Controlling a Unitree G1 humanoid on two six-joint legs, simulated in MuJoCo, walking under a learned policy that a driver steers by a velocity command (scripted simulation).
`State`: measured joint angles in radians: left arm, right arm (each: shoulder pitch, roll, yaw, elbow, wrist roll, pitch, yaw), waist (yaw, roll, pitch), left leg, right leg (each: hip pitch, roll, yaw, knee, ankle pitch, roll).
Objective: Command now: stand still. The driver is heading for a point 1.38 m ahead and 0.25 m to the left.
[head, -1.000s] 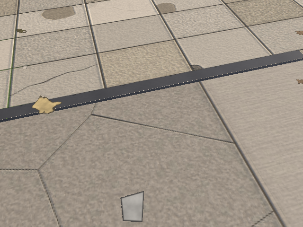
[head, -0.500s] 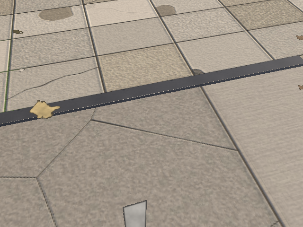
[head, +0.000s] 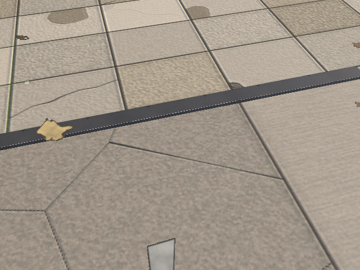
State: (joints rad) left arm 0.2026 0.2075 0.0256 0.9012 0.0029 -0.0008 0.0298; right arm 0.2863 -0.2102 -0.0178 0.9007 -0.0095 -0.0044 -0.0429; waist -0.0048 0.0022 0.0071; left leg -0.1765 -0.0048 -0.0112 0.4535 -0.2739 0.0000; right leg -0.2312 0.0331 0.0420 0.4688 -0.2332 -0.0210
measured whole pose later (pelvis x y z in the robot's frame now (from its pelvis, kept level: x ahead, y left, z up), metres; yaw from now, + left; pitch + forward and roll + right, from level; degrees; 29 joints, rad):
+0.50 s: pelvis +0.00 +0.00 +0.00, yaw +0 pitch +0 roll +0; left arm 0.23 0.21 0.01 1.03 0.00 0.00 0.04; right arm 0.33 -0.19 0.00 1.03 -0.01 0.00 -0.05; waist 0.00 0.00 0.01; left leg -0.16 -0.01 -0.01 0.41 -0.25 0.00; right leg -0.21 0.03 0.04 0.42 -0.21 -0.02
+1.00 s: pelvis +0.06 -0.02 -0.01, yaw +0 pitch +2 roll +0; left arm 0.29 0.22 0.02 1.02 -0.02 -0.09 0.00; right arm 0.46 -0.25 -0.03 1.04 0.03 -0.04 -0.02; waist -0.01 0.04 -0.05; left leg -0.18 0.03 -0.04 0.58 -0.40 0.03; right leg -0.26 0.02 -0.05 0.53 -0.30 -0.06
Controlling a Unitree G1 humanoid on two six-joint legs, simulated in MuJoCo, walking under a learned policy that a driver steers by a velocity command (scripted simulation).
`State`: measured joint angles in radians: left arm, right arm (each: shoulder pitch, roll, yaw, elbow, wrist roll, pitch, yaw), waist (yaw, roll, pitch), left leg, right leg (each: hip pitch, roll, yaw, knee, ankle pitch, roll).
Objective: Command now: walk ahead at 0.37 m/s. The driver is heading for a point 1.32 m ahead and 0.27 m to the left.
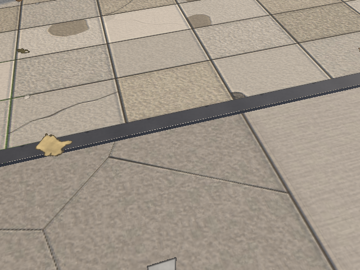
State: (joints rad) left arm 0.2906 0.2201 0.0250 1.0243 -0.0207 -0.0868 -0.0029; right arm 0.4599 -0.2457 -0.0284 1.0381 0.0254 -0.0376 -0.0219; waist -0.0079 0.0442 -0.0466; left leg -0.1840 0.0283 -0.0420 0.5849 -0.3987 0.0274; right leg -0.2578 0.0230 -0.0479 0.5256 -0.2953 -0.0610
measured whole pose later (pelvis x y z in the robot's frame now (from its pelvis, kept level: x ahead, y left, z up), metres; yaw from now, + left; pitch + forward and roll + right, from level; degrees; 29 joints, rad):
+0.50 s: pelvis +0.27 +0.04 -0.01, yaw +0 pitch +2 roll +0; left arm 0.45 0.24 0.01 1.01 -0.01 -0.07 0.00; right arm 0.04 -0.27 -0.03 0.80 0.01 -0.10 0.04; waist 0.04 0.00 0.05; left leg -0.50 -0.02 0.07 0.59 -0.13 0.07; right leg -0.09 0.01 0.07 1.00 -0.48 -0.03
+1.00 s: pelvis +0.56 -0.01 -0.01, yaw +0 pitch +2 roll +2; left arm 0.04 0.25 0.04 0.78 -0.01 -0.10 -0.03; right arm 0.39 -0.28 -0.05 0.97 0.01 -0.06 0.00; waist -0.06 0.00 0.02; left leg -0.01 0.01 0.04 0.52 -0.44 0.01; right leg -0.50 -0.03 -0.04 0.55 -0.08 -0.06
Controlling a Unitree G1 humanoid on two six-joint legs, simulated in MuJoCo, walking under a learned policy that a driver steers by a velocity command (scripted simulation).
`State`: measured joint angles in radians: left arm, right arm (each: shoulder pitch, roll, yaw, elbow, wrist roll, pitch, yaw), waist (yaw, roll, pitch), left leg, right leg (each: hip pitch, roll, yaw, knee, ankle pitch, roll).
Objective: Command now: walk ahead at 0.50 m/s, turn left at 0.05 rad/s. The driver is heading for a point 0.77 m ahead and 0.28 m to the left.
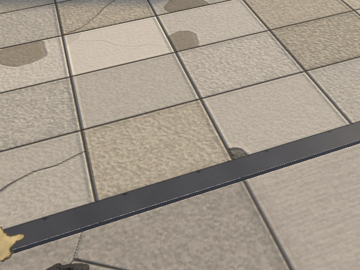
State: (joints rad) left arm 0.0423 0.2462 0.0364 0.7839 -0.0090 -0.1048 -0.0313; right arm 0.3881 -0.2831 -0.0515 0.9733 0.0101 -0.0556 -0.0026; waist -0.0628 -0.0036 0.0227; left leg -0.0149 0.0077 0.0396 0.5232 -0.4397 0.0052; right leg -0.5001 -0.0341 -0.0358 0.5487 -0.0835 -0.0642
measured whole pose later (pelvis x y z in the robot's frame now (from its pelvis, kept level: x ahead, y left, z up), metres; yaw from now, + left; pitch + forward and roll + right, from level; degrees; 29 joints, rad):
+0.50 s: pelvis +0.27 +0.01 +0.00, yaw +13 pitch +2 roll -2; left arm 0.33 0.25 0.07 0.94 -0.01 -0.06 0.03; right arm 0.08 -0.23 -0.06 0.78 0.02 -0.04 0.06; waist 0.06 0.02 0.03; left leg -0.61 0.05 0.06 0.64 -0.07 0.09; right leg 0.13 0.00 -0.27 0.26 -0.41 0.02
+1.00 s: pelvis +0.55 +0.10 +0.01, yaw +30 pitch +3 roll +0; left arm 0.00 0.26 0.05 0.71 -0.01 -0.12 -0.02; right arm 0.37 -0.28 -0.09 0.76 0.03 -0.04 -0.02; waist -0.09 -0.04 0.01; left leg -0.07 -0.11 -0.20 0.44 -0.40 0.07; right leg -0.53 0.00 0.07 0.48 -0.01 0.02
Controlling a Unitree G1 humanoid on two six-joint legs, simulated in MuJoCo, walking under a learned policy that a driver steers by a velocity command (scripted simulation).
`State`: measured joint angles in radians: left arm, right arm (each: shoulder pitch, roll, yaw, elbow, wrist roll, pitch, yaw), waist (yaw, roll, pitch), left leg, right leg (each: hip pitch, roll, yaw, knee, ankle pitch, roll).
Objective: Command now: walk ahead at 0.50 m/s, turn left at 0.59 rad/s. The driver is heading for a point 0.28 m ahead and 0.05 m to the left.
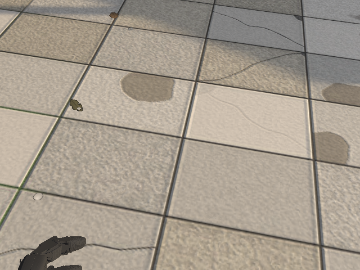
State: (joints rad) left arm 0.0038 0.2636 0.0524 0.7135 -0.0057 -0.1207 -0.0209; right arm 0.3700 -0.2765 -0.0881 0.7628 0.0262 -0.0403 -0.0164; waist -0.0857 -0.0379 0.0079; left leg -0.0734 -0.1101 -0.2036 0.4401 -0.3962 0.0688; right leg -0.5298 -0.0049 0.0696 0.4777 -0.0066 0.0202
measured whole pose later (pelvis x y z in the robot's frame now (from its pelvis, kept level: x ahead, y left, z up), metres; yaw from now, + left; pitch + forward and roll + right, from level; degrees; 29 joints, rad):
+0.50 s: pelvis +0.18 +0.00 +0.00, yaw +8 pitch +2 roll -1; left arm 0.22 0.27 0.05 0.87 0.01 -0.06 -0.01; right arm 0.11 -0.24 -0.05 0.66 -0.02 0.00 -0.01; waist 0.06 0.00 0.02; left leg -0.37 0.01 -0.03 0.50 -0.15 0.01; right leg -0.20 -0.02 -0.05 0.51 -0.34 0.01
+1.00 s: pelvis +0.21 +0.01 +0.00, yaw +8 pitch -1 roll +0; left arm 0.21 0.25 0.03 0.98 0.01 0.01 0.03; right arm 0.13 -0.22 -0.06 0.82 -0.01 0.01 -0.01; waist 0.02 0.00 0.03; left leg -0.31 -0.02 -0.01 0.56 -0.24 0.02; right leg -0.12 -0.04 -0.03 0.51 -0.37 0.04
